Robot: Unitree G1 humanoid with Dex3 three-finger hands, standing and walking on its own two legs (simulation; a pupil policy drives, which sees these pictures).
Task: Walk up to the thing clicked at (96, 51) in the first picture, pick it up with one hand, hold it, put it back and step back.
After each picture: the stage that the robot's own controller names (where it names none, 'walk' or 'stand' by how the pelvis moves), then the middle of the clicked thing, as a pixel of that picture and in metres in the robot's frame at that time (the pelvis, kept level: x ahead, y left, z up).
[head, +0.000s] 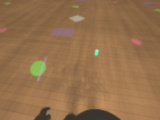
stand; (96, 52) +1.41 -0.17 -0.72
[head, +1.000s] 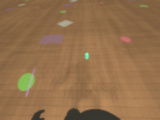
walk; (86, 56) +1.28 +0.14 -0.70
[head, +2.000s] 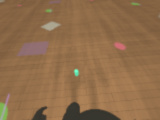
walk; (76, 72) +0.78 +0.25 -0.71
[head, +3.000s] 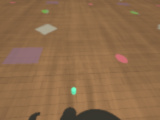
walk; (73, 91) +0.47 +0.16 -0.69
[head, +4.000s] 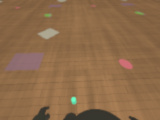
stand; (73, 100) +0.35 +0.17 -0.72
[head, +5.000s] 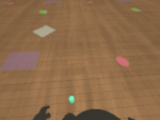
stand; (71, 99) +0.34 +0.19 -0.72
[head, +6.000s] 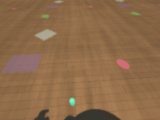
stand; (72, 101) +0.35 +0.19 -0.73
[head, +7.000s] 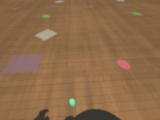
stand; (72, 102) +0.34 +0.19 -0.73
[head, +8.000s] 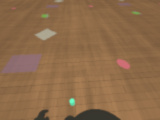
stand; (72, 102) +0.34 +0.19 -0.73
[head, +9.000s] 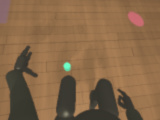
go down; (67, 67) +0.42 +0.18 -0.40
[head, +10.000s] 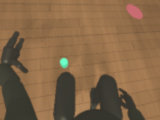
go down; (64, 63) +0.43 +0.19 -0.31
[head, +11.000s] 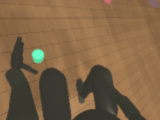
close in; (38, 56) +0.42 +0.24 -0.23
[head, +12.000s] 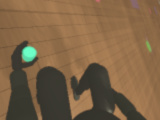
close; (29, 54) +0.42 +0.25 -0.23
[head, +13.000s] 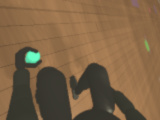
lift; (32, 57) +0.39 +0.23 -0.23
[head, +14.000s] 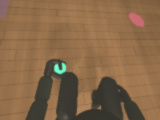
lift; (60, 70) +0.32 +0.21 -0.08
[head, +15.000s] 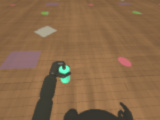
hold; (64, 74) +0.33 +0.17 +0.03
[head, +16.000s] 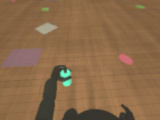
hold; (66, 77) +0.32 +0.17 -0.01
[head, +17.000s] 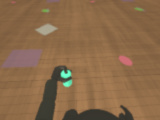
hold; (66, 78) +0.31 +0.17 -0.01
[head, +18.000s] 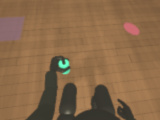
crouch; (64, 67) +0.39 +0.17 -0.09
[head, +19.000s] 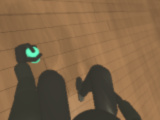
lower; (33, 55) +0.42 +0.24 -0.23
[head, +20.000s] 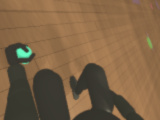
lower; (24, 55) +0.42 +0.26 -0.23
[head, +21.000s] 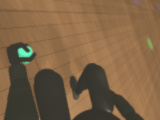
lower; (25, 55) +0.42 +0.26 -0.24
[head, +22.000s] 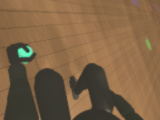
lower; (25, 55) +0.42 +0.26 -0.24
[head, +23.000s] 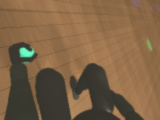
loosen; (26, 55) +0.42 +0.25 -0.24
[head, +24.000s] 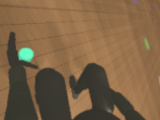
withdraw; (25, 56) +0.40 +0.25 -0.24
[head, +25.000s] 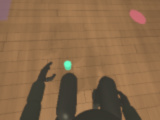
walk; (67, 65) +0.43 +0.19 -0.34
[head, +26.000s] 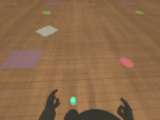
stand; (73, 101) +0.34 +0.15 -0.66
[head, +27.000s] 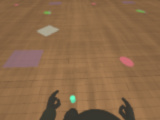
stand; (72, 99) +0.36 +0.17 -0.67
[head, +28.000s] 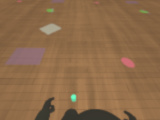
stand; (73, 98) +0.36 +0.16 -0.69
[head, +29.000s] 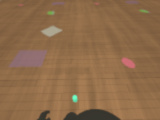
walk; (74, 98) +0.37 +0.16 -0.72
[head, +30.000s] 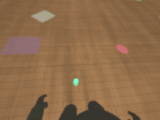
walk; (75, 82) +0.50 +0.11 -0.71
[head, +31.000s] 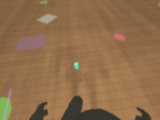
walk; (76, 65) +0.81 +0.26 -0.69
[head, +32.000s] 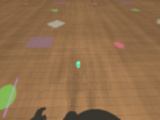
stand; (78, 64) +1.01 +0.20 -0.71
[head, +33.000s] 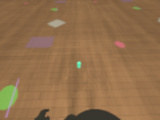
stand; (79, 64) +1.00 +0.19 -0.73
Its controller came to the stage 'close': yes
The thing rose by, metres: 0.70
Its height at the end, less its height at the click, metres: +0.00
